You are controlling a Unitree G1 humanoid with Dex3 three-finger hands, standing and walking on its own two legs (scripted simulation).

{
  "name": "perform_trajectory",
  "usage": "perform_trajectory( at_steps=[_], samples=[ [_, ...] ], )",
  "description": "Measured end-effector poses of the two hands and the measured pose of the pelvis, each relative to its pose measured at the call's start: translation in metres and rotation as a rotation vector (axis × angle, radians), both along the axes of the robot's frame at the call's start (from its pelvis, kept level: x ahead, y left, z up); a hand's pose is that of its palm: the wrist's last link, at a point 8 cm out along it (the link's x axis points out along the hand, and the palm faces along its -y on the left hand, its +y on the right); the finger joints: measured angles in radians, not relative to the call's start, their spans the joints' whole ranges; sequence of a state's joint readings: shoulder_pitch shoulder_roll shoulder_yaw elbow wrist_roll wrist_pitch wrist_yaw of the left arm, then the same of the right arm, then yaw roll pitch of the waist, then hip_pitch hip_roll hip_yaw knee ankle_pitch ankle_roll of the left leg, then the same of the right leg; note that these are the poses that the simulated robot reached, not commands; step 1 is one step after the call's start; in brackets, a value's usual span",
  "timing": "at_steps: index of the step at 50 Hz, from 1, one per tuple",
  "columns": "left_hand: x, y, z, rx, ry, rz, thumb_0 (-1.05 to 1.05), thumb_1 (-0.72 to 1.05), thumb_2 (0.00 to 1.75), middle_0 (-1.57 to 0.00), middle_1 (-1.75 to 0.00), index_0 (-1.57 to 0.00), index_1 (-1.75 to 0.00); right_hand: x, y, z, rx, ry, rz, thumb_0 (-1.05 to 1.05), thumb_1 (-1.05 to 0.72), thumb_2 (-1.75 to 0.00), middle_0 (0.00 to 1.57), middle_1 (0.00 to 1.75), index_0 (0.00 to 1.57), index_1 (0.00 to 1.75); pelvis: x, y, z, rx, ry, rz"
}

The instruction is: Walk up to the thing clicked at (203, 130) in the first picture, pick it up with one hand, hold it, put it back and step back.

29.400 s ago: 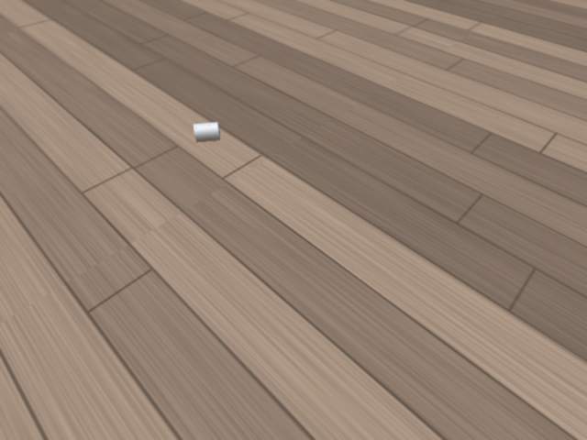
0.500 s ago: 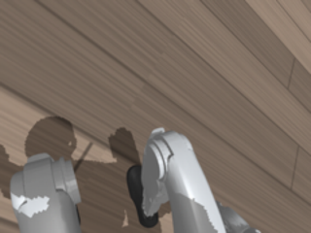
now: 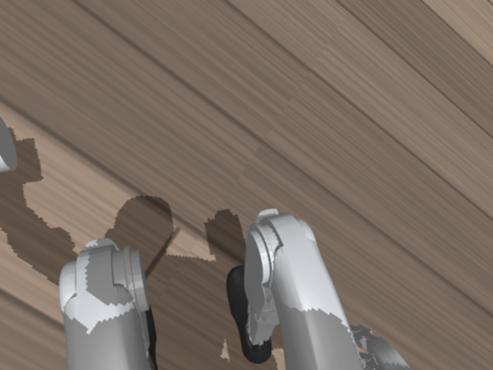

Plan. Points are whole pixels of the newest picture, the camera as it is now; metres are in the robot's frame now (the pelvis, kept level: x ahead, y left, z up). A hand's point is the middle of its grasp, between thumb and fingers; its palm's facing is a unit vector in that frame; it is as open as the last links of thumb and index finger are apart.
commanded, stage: lift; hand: left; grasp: from above
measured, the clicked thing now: out of the picture +0.46 +0.37 -0.17
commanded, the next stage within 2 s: hold in 1.72 s
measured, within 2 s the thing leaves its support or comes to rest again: neither
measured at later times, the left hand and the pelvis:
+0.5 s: hand out of the picture +0.41 +0.37 -0.05, palm faces -0.45 -0.11 -0.89, open 11.3 cm; pelvis -0.01 +0.00 +0.06, yaw +3 degrees
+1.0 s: hand out of the picture +0.34 +0.33 +0.17, palm faces -0.43 -0.16 -0.89, open 11.3 cm; pelvis +0.01 +0.01 +0.24, yaw +7 degrees
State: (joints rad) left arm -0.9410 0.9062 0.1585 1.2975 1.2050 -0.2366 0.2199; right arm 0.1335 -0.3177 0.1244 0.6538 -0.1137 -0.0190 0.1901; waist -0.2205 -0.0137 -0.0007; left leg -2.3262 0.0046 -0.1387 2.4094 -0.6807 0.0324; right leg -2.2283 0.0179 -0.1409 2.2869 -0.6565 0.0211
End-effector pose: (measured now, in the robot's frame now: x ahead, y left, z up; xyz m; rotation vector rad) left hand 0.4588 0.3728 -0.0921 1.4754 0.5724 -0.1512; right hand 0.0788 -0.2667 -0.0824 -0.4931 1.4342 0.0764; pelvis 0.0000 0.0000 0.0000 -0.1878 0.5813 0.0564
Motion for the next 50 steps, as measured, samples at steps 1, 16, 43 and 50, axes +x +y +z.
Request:
perform_trajectory(
  at_steps=[1,16,43,50],
  samples=[
    [0.000,0.000,0.003,0.003,-0.002,-0.002,0.01,-0.15,0.46,-0.62,-0.55,-0.66,-0.52,-0.002,0.000,0.001,-0.005,0.002,-0.007,0.01,-0.90,-0.90,0.21,0.29,0.20,0.30,0.000,0.000,0.001,0.000,0.001,0.001],
    [-0.020,0.001,0.049,-0.004,0.028,0.006,0.01,-0.16,0.48,-0.62,-0.56,-0.66,-0.53,-0.018,0.004,0.025,-0.016,-0.006,-0.105,0.01,-0.91,-0.90,0.21,0.29,0.20,0.30,-0.005,0.004,0.030,0.014,0.025,0.019],
    [-0.091,-0.026,0.250,-0.044,-0.030,-0.004,0.00,-0.15,0.49,-0.59,-0.59,-0.63,-0.57,0.066,0.025,0.161,0.043,-0.304,-0.125,0.01,-0.90,-0.90,0.21,0.29,0.20,0.30,-0.001,0.006,0.183,0.074,-0.067,0.059],
    [-0.113,-0.038,0.315,-0.046,-0.008,0.005,0.00,-0.15,0.50,-0.59,-0.59,-0.63,-0.57,0.073,0.031,0.221,0.063,-0.363,-0.149,0.01,-0.89,-0.90,0.21,0.30,0.20,0.30,0.006,0.007,0.242,0.099,-0.142,0.068]
  ],
)
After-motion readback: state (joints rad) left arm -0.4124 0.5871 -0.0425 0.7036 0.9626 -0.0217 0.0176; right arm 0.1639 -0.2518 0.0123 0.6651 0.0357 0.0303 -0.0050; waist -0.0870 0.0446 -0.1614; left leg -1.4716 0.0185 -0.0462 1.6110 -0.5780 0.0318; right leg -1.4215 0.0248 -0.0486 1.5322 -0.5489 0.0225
